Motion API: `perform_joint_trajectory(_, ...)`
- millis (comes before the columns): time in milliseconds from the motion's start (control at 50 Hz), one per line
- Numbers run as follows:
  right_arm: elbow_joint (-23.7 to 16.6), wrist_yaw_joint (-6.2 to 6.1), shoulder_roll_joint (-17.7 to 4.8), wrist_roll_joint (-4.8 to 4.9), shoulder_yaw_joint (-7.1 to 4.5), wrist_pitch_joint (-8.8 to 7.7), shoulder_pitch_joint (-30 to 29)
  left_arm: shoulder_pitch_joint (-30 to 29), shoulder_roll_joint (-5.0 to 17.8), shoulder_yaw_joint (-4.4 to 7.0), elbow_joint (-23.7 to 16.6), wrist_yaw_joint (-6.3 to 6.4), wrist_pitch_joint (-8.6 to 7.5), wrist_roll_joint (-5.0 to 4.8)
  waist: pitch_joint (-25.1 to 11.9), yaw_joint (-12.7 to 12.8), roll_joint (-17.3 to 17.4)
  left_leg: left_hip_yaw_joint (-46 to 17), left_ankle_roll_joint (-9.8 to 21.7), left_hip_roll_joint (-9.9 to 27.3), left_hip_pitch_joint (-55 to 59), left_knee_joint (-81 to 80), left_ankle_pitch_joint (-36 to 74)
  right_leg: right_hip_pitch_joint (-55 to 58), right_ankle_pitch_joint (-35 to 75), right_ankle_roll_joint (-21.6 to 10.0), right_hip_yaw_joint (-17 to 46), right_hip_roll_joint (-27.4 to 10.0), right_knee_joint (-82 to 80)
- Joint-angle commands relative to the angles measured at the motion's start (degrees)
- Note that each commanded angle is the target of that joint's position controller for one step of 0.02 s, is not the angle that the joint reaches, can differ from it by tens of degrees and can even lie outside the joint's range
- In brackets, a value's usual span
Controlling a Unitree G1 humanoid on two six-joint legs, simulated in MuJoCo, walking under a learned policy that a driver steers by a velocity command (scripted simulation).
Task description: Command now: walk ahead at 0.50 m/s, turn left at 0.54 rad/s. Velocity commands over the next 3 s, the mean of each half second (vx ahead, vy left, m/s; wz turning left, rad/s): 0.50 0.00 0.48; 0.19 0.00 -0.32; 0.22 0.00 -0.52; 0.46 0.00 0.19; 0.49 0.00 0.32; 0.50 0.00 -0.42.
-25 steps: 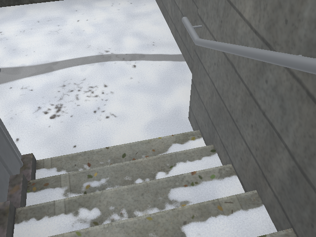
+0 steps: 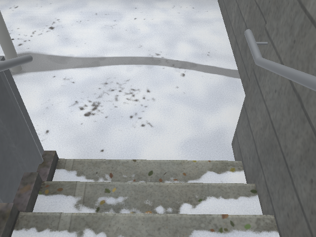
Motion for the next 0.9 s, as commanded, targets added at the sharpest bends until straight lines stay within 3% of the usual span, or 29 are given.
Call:
perform_joint_trajectory(20,-2.13,1.87,1.59,-1.17,0.20,-0.47,0.82,5.89,-4.68,-2.12,0.77,2.38,-2.87,-1.01,8.70,0.99,-1.32,-2.58,2.50,5.52,-4.21,-27.78,23.74,-8.27,8.57,-9.10,11.29,-16.87,-16.28)
perform_joint_trajectory(60,-2.07,2.78,0.57,-1.21,-0.87,-1.08,-3.17,5.71,-1.33,-1.97,2.29,2.55,-3.43,0.85,4.89,0.83,-4.55,-0.95,1.64,4.71,4.48,-32.61,28.40,-9.98,17.80,-8.29,7.86,-15.40,-15.17)
perform_joint_trajectory(80,-0.28,3.66,1.03,-1.39,-0.66,-1.03,1.84,5.45,0.80,-1.32,2.63,2.85,-3.18,1.24,4.02,-1.07,-4.90,-1.56,1.16,3.38,6.36,-28.33,30.91,-10.49,21.15,-7.38,6.45,-15.11,-10.81)
perform_joint_trajectory(120,-2.82,3.35,-1.79,-1.22,-0.84,-1.30,-4.42,7.41,-1.71,-2.66,5.75,3.35,-3.28,1.83,6.02,1.20,-0.80,-7.93,0.62,5.90,-3.66,-35.06,34.47,-0.26,16.60,-6.81,7.98,-17.49,-7.63)
perform_joint_trajectory(140,-4.88,2.58,-2.41,-1.28,-0.90,-1.47,-9.57,12.79,-2.93,-3.33,7.32,3.94,-3.77,0.86,7.18,3.88,-0.08,-7.93,0.56,5.81,-12.33,-44.03,38.83,10.12,14.22,-6.25,8.74,-18.13,-6.10)
perform_joint_trajectory(200,-7.43,0.78,-0.85,-1.00,0.22,-0.22,-16.96,24.47,-4.00,-3.85,13.85,3.15,-3.38,2.37,10.20,7.55,-1.11,-9.51,-0.05,6.17,-23.55,-49.05,36.45,22.02,13.68,-11.41,15.60,-22.68,-5.44)
perform_joint_trajectory(260,-7.08,1.90,-1.41,-1.32,0.83,0.11,-20.62,21.10,-5.96,-5.65,12.15,2.70,-3.10,2.53,10.48,6.91,-1.38,0.69,0.28,5.02,1.87,-55.67,48.08,3.01,6.09,-8.35,4.72,-16.48,-4.78)
perform_joint_trajectory(300,-7.91,1.95,-2.17,-1.07,0.43,0.88,-21.90,20.77,-2.85,-4.75,12.83,2.76,-3.13,2.56,12.95,6.54,-1.36,2.78,0.29,4.15,10.47,-56.90,41.09,-0.54,4.68,-5.70,1.62,-16.03,-4.88)
perform_joint_trajectory(340,-9.13,1.81,-2.62,-1.27,0.40,1.03,-27.50,22.96,-0.22,-3.41,14.47,4.35,-2.87,1.32,16.12,9.28,-1.86,3.22,-0.59,4.66,6.18,-65.92,35.96,9.40,7.71,-4.17,1.84,-16.99,-1.62)
perform_joint_trajectory(380,-8.85,1.70,-0.74,-1.84,1.19,1.56,-31.73,27.76,-0.96,-2.56,16.91,5.55,-1.23,0.71,16.69,13.13,-1.43,3.46,-1.36,5.43,3.09,-76.16,33.29,19.36,8.50,-4.80,3.59,-18.12,1.54)
perform_joint_trajectory(420,-8.10,0.92,-0.41,-2.59,1.38,1.52,-33.70,29.05,-0.46,-1.37,17.24,5.06,0.01,-0.22,16.35,14.88,-1.76,5.34,-2.12,3.46,7.14,-81.18,30.09,21.11,13.33,-5.57,4.67,-17.03,4.16)
perform_joint_trajectory(460,-5.41,-0.04,-1.19,-1.78,0.42,1.33,-30.01,27.64,0.25,-0.16,17.98,3.50,1.03,0.70,11.57,12.47,0.55,6.97,-1.52,1.54,19.30,-83.12,30.38,18.31,20.87,-4.81,4.02,-16.49,9.53)
perform_joint_trajectory(480,-2.00,-0.44,-4.47,-0.80,-1.18,0.50,-20.13,25.30,1.79,0.51,17.85,1.79,1.39,1.44,7.26,8.28,2.38,8.46,-0.51,0.69,35.26,-84.56,37.71,12.02,22.19,-3.18,1.53,-13.93,18.31)
perform_joint_trajectory(500,2.26,-0.74,-9.70,-0.84,-3.52,-0.45,-6.54,24.41,1.65,-0.02,18.27,-0.26,1.99,3.70,1.45,2.10,1.82,8.69,1.96,2.13,60.72,-80.59,48.16,-2.93,15.61,0.62,0.13,-11.36,30.70)
perform_joint_trajectory(520,10.41,-3.51,-14.73,1.22,-4.49,-0.14,6.11,19.82,-2.20,0.98,15.02,4.05,2.43,-8.08,0.45,-0.29,6.76,5.86,3.20,12.19,76.00,-63.60,90.68,-21.28,-31.30,-1.27,-4.24,0.41,57.63)
perform_joint_trajectory(540,10.19,-4.10,-15.54,3.20,-4.65,0.16,13.05,24.21,-4.72,0.18,13.11,5.96,1.96,-11.77,-18.63,-2.73,12.89,-7.17,11.64,25.82,96.52,-53.74,115.40,-34.02,-41.02,0.29,5.25,0.95,77.34)
perform_joint_trajectory(560,12.19,-2.14,-12.89,-2.96,-4.35,0.66,24.04,20.38,-5.98,-1.74,10.46,-2.39,-0.02,-1.14,-39.81,-7.63,10.19,-8.56,19.87,27.32,102.52,-59.08,91.78,-27.97,-38.59,2.80,10.43,-6.70,78.51)
perform_joint_trajectory(580,11.04,-2.18,-11.70,-2.65,-5.37,1.05,15.23,11.36,-1.42,0.03,8.07,-2.97,-1.13,-3.05,-19.33,-6.04,4.47,-4.82,16.99,25.05,84.72,-62.38,78.57,-36.06,-38.58,4.14,8.97,-8.23,75.88)
perform_joint_trajectory(600,7.97,-2.52,-9.63,-1.86,-4.57,1.76,6.30,9.40,-2.42,-0.70,7.47,-2.62,-1.68,-3.64,-10.67,-2.92,-1.37,-2.11,14.40,24.44,68.66,-65.64,71.18,-32.26,-35.21,4.31,11.18,-11.59,65.20)
perform_joint_trajectory(620,7.85,-2.56,-8.05,-2.21,-4.14,1.83,1.15,9.01,-3.32,-0.66,6.99,-1.95,-2.06,-2.97,-0.42,1.67,-0.94,-0.33,11.82,22.15,50.67,-68.26,70.28,-27.52,-32.18,4.86,10.21,-12.16,58.66)
perform_joint_trajectory(640,6.06,-3.19,-4.81,-0.61,-2.83,0.36,-1.73,8.31,-4.06,-0.15,5.32,-0.29,-2.51,-1.31,2.09,4.91,-0.43,1.40,9.59,20.22,39.04,-72.14,61.98,-21.37,-20.08,4.46,12.12,-11.71,44.55)
perform_joint_trajectory(660,5.38,-3.55,-5.23,0.43,-3.03,-1.23,-3.08,8.29,-4.36,0.55,6.58,0.39,-1.99,-1.53,4.13,5.68,1.96,5.72,8.77,17.59,32.58,-76.53,59.18,-15.06,-11.72,4.27,9.81,-8.80,38.00)
perform_joint_trajectory(680,3.36,-3.72,-5.17,0.28,-2.97,-2.62,-6.74,10.73,-6.01,0.62,8.63,-0.23,-1.79,-1.34,3.20,7.70,2.45,8.86,9.48,15.40,27.71,-79.85,53.93,-9.72,-1.56,4.23,10.13,-7.69,32.04)
perform_joint_trajectory(740,-0.32,-3.74,-5.52,-3.26,-3.25,-3.18,-13.65,18.17,-6.86,0.60,9.62,-1.70,-1.74,-0.76,2.03,10.99,3.19,11.96,8.30,14.82,19.28,-75.16,42.53,-0.84,15.22,2.64,10.39,-5.71,31.77)
perform_joint_trajectory(760,-1.44,-3.93,-4.75,-3.88,-2.90,-2.98,-15.46,16.89,-5.37,1.20,8.20,-1.85,-2.13,-0.66,2.72,10.97,2.84,11.72,7.42,16.03,17.33,-73.68,39.09,0.15,16.03,2.07,11.21,-5.78,32.00)
perform_joint_trajectory(800,2.35,-6.74,0.48,-1.52,-1.45,-3.10,-4.66,0.63,-2.09,1.88,0.87,0.60,-1.21,-0.03,5.56,2.99,4.47,4.55,5.43,22.79,38.93,-67.81,26.59,-26.09,25.40,2.61,19.01,-12.80,14.69)
perform_joint_trajectory(820,5.02,-8.03,-1.04,-1.15,-1.94,-3.11,3.77,-5.35,-1.97,1.73,-2.19,1.74,-0.95,-0.37,4.59,-0.10,2.87,2.99,4.42,23.96,48.22,-62.99,26.10,-33.64,26.71,3.39,17.55,-12.76,10.69)
perform_joint_trajectory(860,5.03,-9.47,-0.69,-3.23,-1.17,-2.14,10.08,-6.88,-5.34,-0.21,-0.32,0.81,0.57,-0.25,8.46,-3.96,-1.79,7.15,-1.19,18.87,43.01,-57.78,8.79,-29.67,49.61,3.86,14.27,-12.58,-7.22)
perform_joint_trajectory(900,2.77,-7.39,-3.26,-4.14,-1.35,-0.98,6.65,-8.90,-2.24,0.82,-2.41,-0.03,2.04,0.03,10.07,-2.37,3.73,7.78,-1.22,18.87,26.20,-61.32,-2.85,-13.11,45.38,3.19,8.61,-7.17,-1.79)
